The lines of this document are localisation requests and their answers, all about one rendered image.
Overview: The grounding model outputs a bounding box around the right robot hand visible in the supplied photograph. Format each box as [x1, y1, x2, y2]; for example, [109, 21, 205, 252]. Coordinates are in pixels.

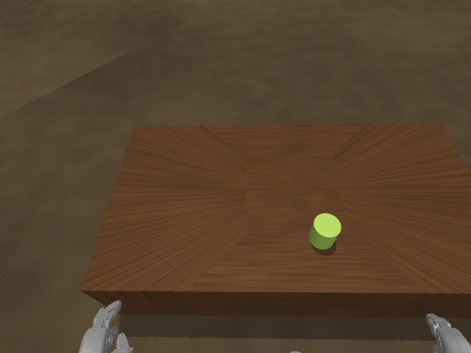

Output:
[426, 313, 471, 353]

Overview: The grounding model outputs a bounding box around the left robot hand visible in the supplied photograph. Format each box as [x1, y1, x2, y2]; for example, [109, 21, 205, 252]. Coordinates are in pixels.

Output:
[79, 300, 133, 353]

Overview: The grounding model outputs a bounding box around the can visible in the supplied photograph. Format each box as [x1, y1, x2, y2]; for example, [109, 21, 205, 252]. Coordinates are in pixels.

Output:
[308, 213, 341, 249]

